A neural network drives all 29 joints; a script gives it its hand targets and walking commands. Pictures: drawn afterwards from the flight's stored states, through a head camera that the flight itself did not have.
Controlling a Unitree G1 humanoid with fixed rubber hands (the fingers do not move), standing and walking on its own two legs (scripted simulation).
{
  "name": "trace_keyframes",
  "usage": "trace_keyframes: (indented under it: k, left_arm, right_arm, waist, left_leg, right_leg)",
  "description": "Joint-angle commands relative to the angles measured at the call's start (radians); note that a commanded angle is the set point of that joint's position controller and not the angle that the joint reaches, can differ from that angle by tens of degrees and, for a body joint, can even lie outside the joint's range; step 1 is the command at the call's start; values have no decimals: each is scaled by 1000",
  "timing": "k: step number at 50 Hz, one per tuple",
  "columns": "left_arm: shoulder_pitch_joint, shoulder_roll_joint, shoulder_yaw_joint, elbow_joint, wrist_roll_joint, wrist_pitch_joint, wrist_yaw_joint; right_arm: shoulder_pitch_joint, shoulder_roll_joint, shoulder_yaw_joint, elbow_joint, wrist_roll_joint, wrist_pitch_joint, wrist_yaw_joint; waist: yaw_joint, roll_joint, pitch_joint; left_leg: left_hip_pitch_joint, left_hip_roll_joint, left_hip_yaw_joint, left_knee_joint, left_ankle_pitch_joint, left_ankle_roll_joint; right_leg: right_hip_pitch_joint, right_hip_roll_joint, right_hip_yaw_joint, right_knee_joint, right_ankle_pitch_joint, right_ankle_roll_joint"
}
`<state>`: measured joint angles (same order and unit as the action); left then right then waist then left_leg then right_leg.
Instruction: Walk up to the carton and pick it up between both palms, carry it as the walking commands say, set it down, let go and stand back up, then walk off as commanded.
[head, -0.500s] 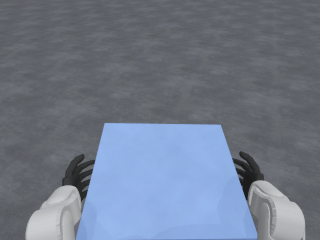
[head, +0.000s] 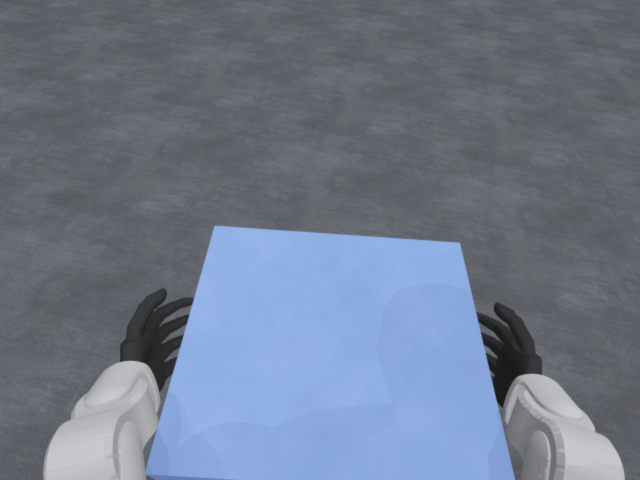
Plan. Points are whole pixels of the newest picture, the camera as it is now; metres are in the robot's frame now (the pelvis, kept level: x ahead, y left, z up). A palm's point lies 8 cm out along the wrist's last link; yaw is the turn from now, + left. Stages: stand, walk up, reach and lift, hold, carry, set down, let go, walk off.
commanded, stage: carry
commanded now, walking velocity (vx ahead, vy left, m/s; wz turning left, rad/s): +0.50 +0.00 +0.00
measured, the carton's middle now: (327, 374) +0.25 -0.02 +0.00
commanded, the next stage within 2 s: none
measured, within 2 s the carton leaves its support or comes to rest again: neither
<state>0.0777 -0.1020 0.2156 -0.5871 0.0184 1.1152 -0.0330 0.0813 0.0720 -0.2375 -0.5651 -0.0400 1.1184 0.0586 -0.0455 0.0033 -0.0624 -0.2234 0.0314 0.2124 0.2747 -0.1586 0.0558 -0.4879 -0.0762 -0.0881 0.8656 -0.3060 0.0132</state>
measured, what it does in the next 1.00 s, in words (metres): walks ahead: right foot, then left foot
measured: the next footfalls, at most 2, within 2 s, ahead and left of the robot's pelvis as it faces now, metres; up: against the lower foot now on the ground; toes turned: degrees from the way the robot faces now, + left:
right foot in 0.20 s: +0.30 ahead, -0.12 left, +0.00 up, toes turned -8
left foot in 0.66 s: +0.63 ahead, +0.07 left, +0.00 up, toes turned +12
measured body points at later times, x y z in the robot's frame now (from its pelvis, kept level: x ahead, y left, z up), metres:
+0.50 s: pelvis +0.34 -0.05 +0.00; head +0.35 -0.07 +0.45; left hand +0.55 +0.17 +0.08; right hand +0.62 -0.22 +0.07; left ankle +0.38 +0.10 -0.70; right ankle +0.26 -0.12 -0.75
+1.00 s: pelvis +0.70 -0.03 +0.00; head +0.71 -0.01 +0.45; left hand +0.95 +0.15 +0.08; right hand +0.93 -0.24 +0.08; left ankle +0.60 +0.07 -0.75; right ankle +0.79 -0.16 -0.72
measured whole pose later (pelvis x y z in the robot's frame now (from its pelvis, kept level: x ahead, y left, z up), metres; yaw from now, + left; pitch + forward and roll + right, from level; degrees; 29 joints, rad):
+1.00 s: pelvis +0.70 -0.03 +0.00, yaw +0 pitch +5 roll -2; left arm 0.10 -0.10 0.19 -0.64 0.04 1.13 -0.02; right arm 0.08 0.05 -0.22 -0.58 -0.04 1.13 0.06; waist -0.05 0.01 -0.09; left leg -0.02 0.06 0.20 0.23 -0.28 -0.01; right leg -0.53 -0.06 -0.14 0.62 -0.15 0.00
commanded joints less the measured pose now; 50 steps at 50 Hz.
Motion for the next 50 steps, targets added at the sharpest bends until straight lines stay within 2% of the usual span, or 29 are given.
trace_keyframes:
  k: [1, 4, 7, 9, 10, 11, 12, 13, 14, 15, 16, 19, 22, 23, 26, 28, 30, 31, 32, 33, 34, 35, 36, 38, 39, 40, 42, 44, 50]
  left_arm:
    - [-350, -685, -856, -162, -243, -4, -13]
    - [-373, -619, -845, -175, -232, 23, -5]
    - [-389, -578, -815, -147, -222, 53, -3]
    - [-384, -557, -791, -86, -227, 82, -2]
    - [-387, -534, -777, -80, -228, 89, -3]
    - [-383, -507, -761, -54, -214, 100, 0]
    - [-400, -532, -767, -79, -230, 94, -2]
    - [-369, -607, -760, -50, -240, 88, -6]
    - [-462, -646, -794, -117, -274, 81, -11]
    - [-481, -695, -810, -127, -283, 73, -23]
    - [-500, -714, -819, -133, -295, 69, -31]
    - [-559, -701, -853, -148, -324, 46, -52]
    - [-496, -674, -863, -151, -341, 33, -63]
    - [-509, -690, -874, -156, -346, 30, -63]
    - [-438, -661, -846, -119, -330, 31, -67]
    - [-461, -615, -843, -148, -320, 36, -57]
    - [-452, -601, -834, -144, -311, 37, -52]
    - [-473, -589, -839, -162, -314, 40, -50]
    - [-466, -594, -839, -161, -309, 44, -50]
    - [-499, -584, -836, -169, -305, 51, -47]
    - [-457, -584, -820, -162, -300, 61, -47]
    - [-488, -617, -858, -211, -329, 57, -53]
    - [-507, -663, -881, -203, -336, 43, -59]
    - [-470, -730, -887, -177, -341, 21, -63]
    - [-443, -742, -880, -152, -325, 17, -63]
    - [-437, -742, -878, -144, -314, 13, -60]
    - [-379, -731, -842, -121, -266, 2, -49]
    - [-384, -716, -846, -133, -248, 2, -25]
    - [-387, -627, -833, -180, -238, 35, -1]
  right_arm:
    - [-406, 700, 881, -206, 354, -2, 59]
    - [-370, 638, 864, -171, 328, 23, 49]
    - [-417, 606, 860, -162, 322, 49, 40]
    - [-424, 572, 832, -145, 297, 71, 20]
    - [-425, 564, 822, -119, 292, 83, 19]
    - [-449, 539, 806, -113, 282, 93, 15]
    - [-497, 552, 828, -140, 288, 100, 19]
    - [-542, 593, 835, -173, 309, 89, 24]
    - [-525, 668, 822, -136, 311, 85, 23]
    - [-506, 725, 824, -122, 308, 72, 25]
    - [-501, 745, 807, -106, 303, 68, 29]
    - [-442, 777, 805, -17, 273, 43, 28]
    - [-423, 748, 821, -55, 266, 31, 13]
    - [-441, 752, 823, -83, 270, 22, 11]
    - [-444, 724, 847, -124, 274, 22, -1]
    - [-447, 708, 838, -97, 276, 33, 4]
    - [-466, 703, 853, -116, 292, 40, 5]
    - [-462, 704, 850, -119, 297, 41, 5]
    - [-440, 703, 850, -118, 301, 38, 4]
    - [-456, 706, 850, -129, 310, 41, 4]
    - [-410, 682, 832, -101, 298, 44, 0]
    - [-386, 705, 827, -122, 302, 34, 1]
    - [-411, 752, 842, -145, 308, 23, 5]
    - [-449, 799, 864, -180, 322, 13, 18]
    - [-459, 808, 878, -172, 335, 6, 26]
    - [-421, 802, 873, -151, 329, 6, 30]
    - [-436, 781, 901, -185, 345, 0, 47]
    - [-438, 734, 876, -194, 348, 1, 56]
    - [-394, 656, 862, -170, 341, 38, 50]
  waist:
    - [22, 170, -268]
    - [20, 171, -190]
    - [23, 173, -142]
    - [38, 71, -170]
    - [59, 2, -193]
    - [76, -134, -195]
    - [90, -345, -198]
    - [77, -280, -228]
    - [68, -149, -213]
    - [62, -65, -220]
    - [60, -54, -239]
    - [50, -112, -236]
    - [60, -157, -171]
    - [65, -117, -158]
    - [71, -186, -127]
    - [78, -142, -97]
    - [77, -197, -117]
    - [65, -162, -179]
    - [41, -130, -248]
    - [9, -96, -314]
    - [-12, 96, -385]
    - [-30, 279, -492]
    - [-5, 188, -454]
    - [18, 3, -435]
    - [25, 51, -392]
    - [27, 91, -330]
    - [23, 89, -274]
    - [26, 174, -221]
    - [21, 156, -153]
  left_leg:
    - [301, 212, -187, -93, 275, 58]
    - [260, 227, -160, -101, 291, 52]
    - [238, 223, -105, -58, 285, 3]
    - [174, 159, -23, 174, 372, -34]
    - [37, 118, 14, 338, 305, -78]
    - [-184, 40, 15, 627, 61, -98]
    - [-437, -59, -29, 908, -283, -103]
    - [-468, -16, -162, 1011, -326, -84]
    - [-466, 29, -218, 1023, -281, -75]
    - [-402, 57, -245, 953, -189, -69]
    - [-381, 84, -249, 868, -131, -75]
    - [-374, 63, -170, 698, -40, -95]
    - [-389, 37, -104, 516, 16, -95]
    - [-388, 28, -86, 451, 38, -94]
    - [-354, 0, -27, 289, 110, -92]
    - [-311, -29, 2, 215, 141, -78]
    - [-225, -46, 30, 143, 182, -67]
    - [-117, -75, 74, 90, 216, -56]
    - [38, -77, 67, 56, 212, -35]
    - [258, 1, -51, 116, 167, 18]
    - [517, 215, -411, 122, 108, 162]
    - [713, 340, -699, 50, 232, 316]
    - [650, 380, -702, 25, 462, 306]
    - [505, 337, -500, 3, 373, 166]
    - [445, 293, -425, -16, 332, 105]
    - [375, 272, -367, -50, 314, 83]
    - [329, 260, -282, -91, 254, 68]
    - [314, 216, -193, -94, 317, 47]
    - [271, 226, -94, -86, 314, 8]
  right_leg:
    - [-33, 29, -68, -210, 126, -1]
    - [-4, 41, -97, -297, 211, -12]
    - [71, 34, -95, -381, 260, -29]
    - [269, 58, -135, -458, 239, -45]
    - [409, -19, -45, -481, 137, -81]
    - [541, -198, 260, -595, -108, -153]
    - [686, -373, 554, -685, -78, -268]
    - [630, -388, 560, -686, 112, -289]
    - [583, -375, 460, -658, 191, -267]
    - [528, -304, 317, -652, 249, -195]
    - [494, -290, 266, -680, 192, -155]
    - [558, -203, 128, -681, 353, -117]
    - [575, -186, 65, -709, 419, -119]
    - [595, -165, 42, -701, 446, -121]
    - [618, -117, -52, -686, 533, -95]
    - [606, -126, -48, -672, 611, -98]
    - [624, -125, -70, -580, 799, -97]
    - [645, -123, -105, -471, 907, -80]
    - [614, -99, -129, -333, 886, -55]
    - [442, -101, -112, -173, 769, -28]
    - [98, -29, -88, 84, 532, 24]
    - [-133, 107, -31, 374, -34, 24]
    - [-191, 95, 73, 472, -185, -8]
    - [-153, -16, 130, 384, -51, -11]
    - [-124, -32, 113, 239, -39, -12]
    - [-91, -22, 62, 157, -53, -4]
    - [-64, 6, 7, 1, -38, -9]
    - [-58, 27, -46, -106, 73, -7]
    - [41, 45, -99, -338, 276, -24]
